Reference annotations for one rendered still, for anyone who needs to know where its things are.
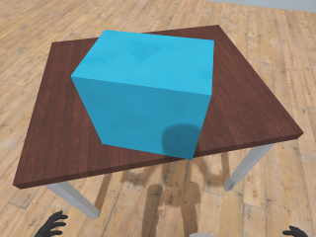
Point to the right robot hand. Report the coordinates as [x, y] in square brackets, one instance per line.
[294, 231]

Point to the table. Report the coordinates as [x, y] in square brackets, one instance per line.
[62, 143]

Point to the left robot hand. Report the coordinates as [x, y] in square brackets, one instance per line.
[44, 231]

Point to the carton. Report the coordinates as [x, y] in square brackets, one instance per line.
[147, 92]

